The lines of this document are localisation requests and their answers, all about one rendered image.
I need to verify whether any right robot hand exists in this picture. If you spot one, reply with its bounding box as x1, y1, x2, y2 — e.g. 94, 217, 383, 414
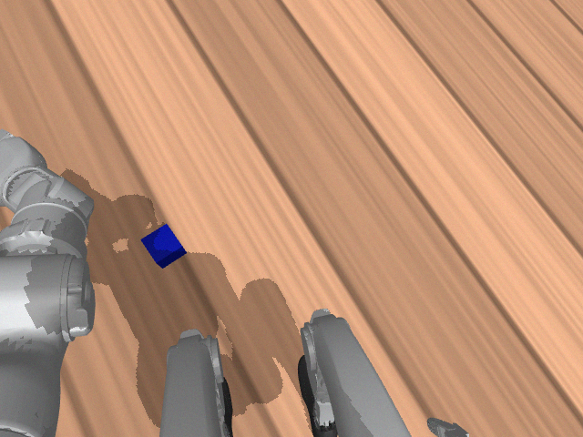
427, 418, 469, 437

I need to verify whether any right robot foot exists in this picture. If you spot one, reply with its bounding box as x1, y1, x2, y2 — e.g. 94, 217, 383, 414
298, 355, 338, 437

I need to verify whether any cube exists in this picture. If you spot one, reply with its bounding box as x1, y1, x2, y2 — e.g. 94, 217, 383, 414
141, 224, 187, 269

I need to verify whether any left robot arm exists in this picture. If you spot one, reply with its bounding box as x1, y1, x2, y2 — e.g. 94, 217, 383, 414
0, 165, 96, 437

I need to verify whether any left robot hand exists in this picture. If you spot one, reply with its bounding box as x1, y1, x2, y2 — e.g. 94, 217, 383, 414
0, 129, 47, 207

